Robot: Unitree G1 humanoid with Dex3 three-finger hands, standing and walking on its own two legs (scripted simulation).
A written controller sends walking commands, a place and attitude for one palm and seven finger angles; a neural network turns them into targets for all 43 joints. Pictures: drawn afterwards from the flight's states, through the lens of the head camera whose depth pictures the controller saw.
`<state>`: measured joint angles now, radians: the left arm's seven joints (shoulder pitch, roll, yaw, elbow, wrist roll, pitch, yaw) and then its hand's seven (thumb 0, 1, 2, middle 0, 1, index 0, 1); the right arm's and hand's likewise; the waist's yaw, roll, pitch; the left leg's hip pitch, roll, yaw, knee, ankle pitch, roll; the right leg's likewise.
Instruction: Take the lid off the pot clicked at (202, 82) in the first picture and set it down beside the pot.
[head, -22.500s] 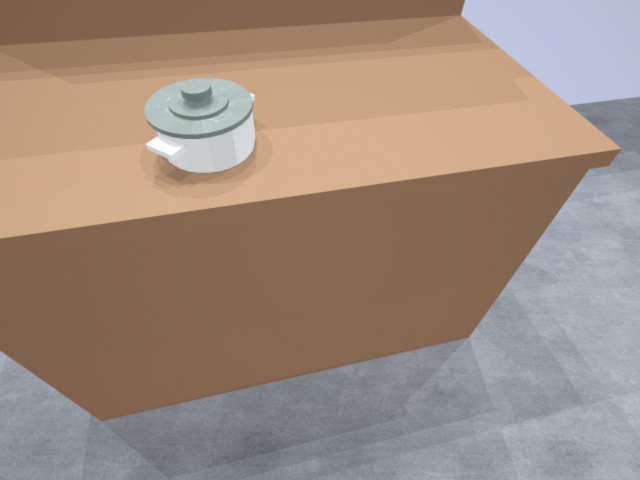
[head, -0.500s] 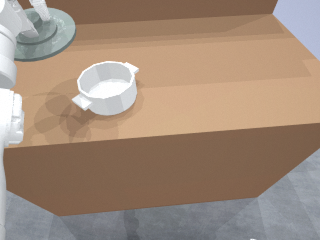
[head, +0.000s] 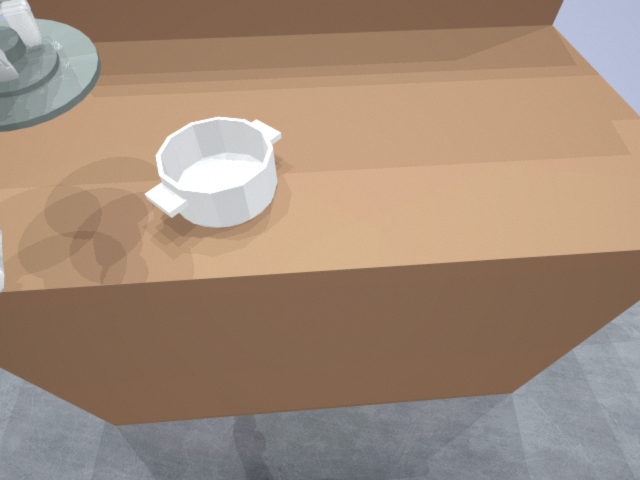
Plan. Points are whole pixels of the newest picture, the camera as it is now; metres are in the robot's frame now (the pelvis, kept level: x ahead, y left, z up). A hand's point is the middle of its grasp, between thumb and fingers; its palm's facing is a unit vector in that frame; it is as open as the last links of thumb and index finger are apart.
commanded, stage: move the lid sideways beside the pot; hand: left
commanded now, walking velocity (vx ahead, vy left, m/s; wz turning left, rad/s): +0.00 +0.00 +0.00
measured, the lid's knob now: out of the picture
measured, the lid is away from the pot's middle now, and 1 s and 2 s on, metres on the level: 0.18 0.24 0.24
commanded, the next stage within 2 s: lower the lid onto the table in 0.60 s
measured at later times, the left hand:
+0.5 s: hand out of the picture +0.46 +0.34 +0.30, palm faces -0.19 -0.12 -0.97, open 7.5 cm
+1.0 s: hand out of the picture +0.46 +0.34 +0.28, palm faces -0.26 -0.18 -0.95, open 7.5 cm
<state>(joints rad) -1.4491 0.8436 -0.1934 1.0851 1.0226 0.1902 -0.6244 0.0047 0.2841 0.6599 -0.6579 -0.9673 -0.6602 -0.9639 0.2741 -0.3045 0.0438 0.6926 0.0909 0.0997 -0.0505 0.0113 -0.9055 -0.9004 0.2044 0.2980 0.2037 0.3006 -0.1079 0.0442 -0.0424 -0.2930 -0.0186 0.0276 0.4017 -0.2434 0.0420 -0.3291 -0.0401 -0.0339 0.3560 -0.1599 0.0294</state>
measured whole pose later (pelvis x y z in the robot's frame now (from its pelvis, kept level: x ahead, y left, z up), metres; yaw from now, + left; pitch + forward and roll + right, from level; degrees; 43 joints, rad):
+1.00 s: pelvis +0.01 +0.01 +0.00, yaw +0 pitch +8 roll -1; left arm -1.46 0.95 -0.17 1.18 1.04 0.20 -0.64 0.01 0.29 0.66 -0.65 -0.97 -0.66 -0.96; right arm 0.30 -0.31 0.06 0.70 0.11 0.09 -0.06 0.01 -0.91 -0.90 0.21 0.30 0.20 0.30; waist -0.12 0.04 -0.01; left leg -0.31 -0.01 0.03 0.43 -0.27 0.05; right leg -0.32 -0.03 -0.03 0.34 -0.16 0.04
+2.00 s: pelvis +0.01 +0.01 -0.01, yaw +0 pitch +10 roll -2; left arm -1.35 0.92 -0.13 1.25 1.02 0.14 -0.57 0.01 0.29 0.66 -0.65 -0.97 -0.65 -0.96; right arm 0.33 -0.31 0.05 0.73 0.10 0.07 -0.07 0.01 -0.90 -0.90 0.21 0.30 0.21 0.30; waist -0.14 0.03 -0.04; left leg -0.37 0.00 0.02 0.50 -0.30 0.04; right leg -0.38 -0.03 -0.04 0.39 -0.18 0.03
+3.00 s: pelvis +0.00 +0.01 -0.01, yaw -2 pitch +13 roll -3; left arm -1.31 0.93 -0.08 1.38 1.03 0.07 -0.51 0.01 0.30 0.65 -0.64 -0.97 -0.64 -0.96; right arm 0.35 -0.30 0.05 0.76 0.10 0.08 -0.10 0.01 -0.90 -0.90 0.21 0.30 0.21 0.30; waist -0.18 0.03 -0.05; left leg -0.49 0.01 0.03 0.60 -0.34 0.05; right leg -0.49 -0.01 -0.02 0.47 -0.21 0.04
